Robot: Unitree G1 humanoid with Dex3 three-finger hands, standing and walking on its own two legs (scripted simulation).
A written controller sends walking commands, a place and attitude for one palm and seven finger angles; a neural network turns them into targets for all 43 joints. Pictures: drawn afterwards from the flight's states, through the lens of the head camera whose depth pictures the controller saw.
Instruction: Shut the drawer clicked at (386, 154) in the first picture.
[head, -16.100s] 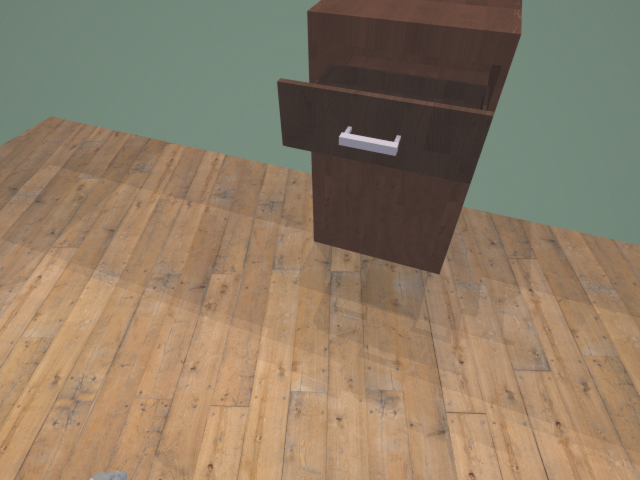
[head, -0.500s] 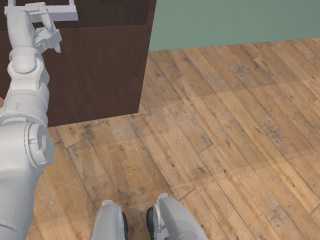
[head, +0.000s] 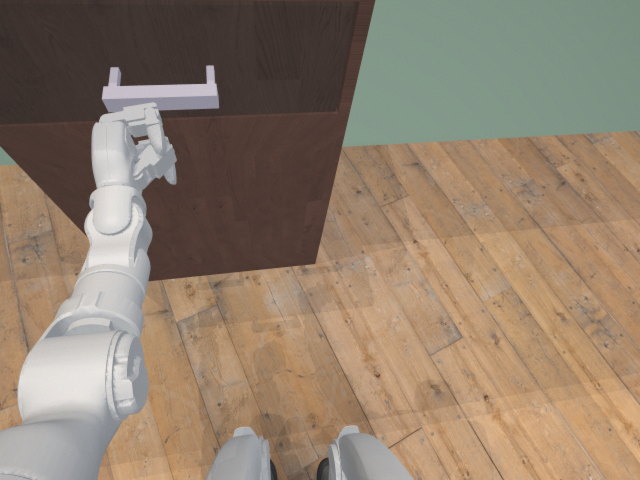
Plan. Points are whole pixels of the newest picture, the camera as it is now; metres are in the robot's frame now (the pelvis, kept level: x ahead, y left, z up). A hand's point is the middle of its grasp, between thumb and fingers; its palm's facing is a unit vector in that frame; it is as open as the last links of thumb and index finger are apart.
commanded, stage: draw the hand back to the body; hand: left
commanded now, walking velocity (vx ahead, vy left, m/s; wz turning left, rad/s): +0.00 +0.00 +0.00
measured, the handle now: (163, 86) +0.61 +0.17 +0.06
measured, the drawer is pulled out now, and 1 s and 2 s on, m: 0.00 0.00 0.00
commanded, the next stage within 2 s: step back with the hand held close in 1.32 s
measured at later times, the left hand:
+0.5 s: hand (98, 245) +0.34 +0.18 +0.14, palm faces +0.09 -0.99 -0.09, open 3.3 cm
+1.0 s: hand out of the picture +0.21 +0.22 +0.22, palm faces +0.33 -0.89 -0.32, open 3.2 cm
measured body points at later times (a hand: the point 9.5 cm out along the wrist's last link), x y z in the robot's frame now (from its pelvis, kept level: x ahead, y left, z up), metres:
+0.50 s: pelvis +0.00 -0.01 +0.05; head +0.03 -0.01 +0.50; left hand +0.33 +0.23 +0.15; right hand +0.15 -0.25 -0.05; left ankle +0.00 +0.07 -0.66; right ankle -0.02 -0.10 -0.66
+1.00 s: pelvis +0.00 -0.01 +0.08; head -0.02 -0.03 +0.53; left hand +0.19 +0.26 +0.24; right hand +0.20 -0.22 +0.00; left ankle +0.00 +0.07 -0.66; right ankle -0.02 -0.10 -0.66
